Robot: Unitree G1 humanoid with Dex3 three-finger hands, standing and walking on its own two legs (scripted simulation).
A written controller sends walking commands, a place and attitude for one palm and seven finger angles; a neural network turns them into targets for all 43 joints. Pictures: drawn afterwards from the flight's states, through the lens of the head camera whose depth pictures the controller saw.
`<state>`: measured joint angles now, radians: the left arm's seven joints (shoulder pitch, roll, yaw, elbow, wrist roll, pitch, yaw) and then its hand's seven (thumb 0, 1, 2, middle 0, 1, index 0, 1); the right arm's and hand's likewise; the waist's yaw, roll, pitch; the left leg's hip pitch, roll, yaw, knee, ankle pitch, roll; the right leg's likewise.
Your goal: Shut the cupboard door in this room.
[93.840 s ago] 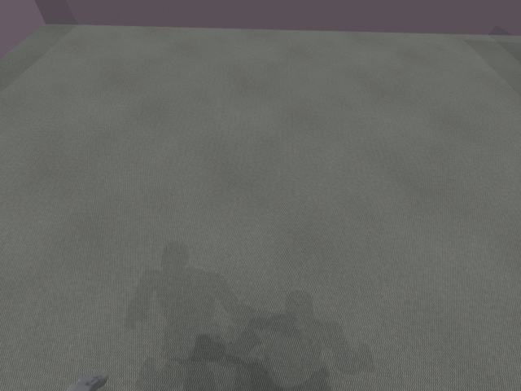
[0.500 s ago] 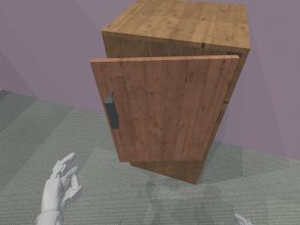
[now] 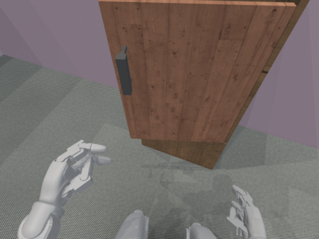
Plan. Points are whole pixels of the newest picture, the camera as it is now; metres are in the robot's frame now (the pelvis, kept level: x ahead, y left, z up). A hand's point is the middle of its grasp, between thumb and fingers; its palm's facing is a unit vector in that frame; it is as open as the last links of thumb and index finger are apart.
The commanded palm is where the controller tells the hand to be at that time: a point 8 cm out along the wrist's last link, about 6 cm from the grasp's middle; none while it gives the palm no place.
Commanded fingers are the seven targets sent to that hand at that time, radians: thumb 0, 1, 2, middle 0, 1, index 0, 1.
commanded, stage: raise the hand and make a fist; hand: left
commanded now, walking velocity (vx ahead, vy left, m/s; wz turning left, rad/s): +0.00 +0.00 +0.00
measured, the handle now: (125, 71) +0.53 +0.14 +0.11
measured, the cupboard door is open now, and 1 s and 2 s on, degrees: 19 19 19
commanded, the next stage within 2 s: bring the fist close to the handle in 1.22 s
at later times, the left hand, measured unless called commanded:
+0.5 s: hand (62, 169) +0.24 +0.22 +0.10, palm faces +0.07 -1.00 -0.04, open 3.1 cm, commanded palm +0.21 +0.26 +0.10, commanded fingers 0.00 0.90 0.90 -1.30 -1.50 -1.30 -1.50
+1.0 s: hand (77, 161) +0.25 +0.19 +0.11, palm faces +0.00 -1.00 -0.03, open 3.1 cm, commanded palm +0.23 +0.25 +0.12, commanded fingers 0.00 0.90 0.90 -1.30 -1.50 -1.30 -1.50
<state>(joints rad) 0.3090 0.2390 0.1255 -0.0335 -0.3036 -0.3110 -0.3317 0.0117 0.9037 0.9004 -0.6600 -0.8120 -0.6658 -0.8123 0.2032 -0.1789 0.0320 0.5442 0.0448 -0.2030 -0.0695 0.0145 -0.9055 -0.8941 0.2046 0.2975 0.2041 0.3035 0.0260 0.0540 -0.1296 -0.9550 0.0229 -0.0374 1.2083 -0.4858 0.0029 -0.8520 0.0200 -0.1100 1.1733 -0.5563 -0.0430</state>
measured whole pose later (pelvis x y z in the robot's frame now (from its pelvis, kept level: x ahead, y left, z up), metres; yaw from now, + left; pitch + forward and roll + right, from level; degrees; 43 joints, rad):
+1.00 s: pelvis +0.03 +0.01 +0.04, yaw +0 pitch +9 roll -2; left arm 0.35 0.24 0.14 -0.04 -0.29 -0.25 -0.24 0.01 0.91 0.90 -1.29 -1.50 -1.30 -1.50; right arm 0.29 -0.26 0.04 0.51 0.04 -0.17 -0.06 0.01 -0.90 -0.89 0.20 0.30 0.20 0.30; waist 0.01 0.06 -0.11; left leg -0.71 0.00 -0.01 0.98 -0.43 0.02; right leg -0.62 0.01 -0.08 0.94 -0.49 -0.02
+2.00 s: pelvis +0.02 +0.01 +0.04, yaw -1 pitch +10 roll -1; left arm -0.11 0.14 0.01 0.30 -0.16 -0.27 -0.03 0.01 0.90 0.90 -1.29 -1.50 -1.30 -1.50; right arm 0.26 -0.25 0.02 0.59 0.03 -0.11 -0.02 0.01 -0.91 -0.89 0.20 0.30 0.20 0.30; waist -0.01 0.05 -0.10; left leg -0.72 0.00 0.02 0.96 -0.42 0.02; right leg -0.65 0.00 -0.05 0.95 -0.49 -0.02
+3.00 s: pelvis +0.01 +0.01 +0.04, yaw -1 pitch +12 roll -1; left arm -0.55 0.16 0.11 0.84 -0.11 -0.40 0.01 0.01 0.90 0.90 -1.30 -1.50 -1.30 -1.50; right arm 0.27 -0.24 0.01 0.64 0.02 -0.05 0.00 0.01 -0.91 -0.89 0.20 0.30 0.20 0.30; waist -0.06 0.03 -0.10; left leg -0.78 0.01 0.03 0.96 -0.39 0.02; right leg -0.72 0.01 -0.04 0.96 -0.46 -0.02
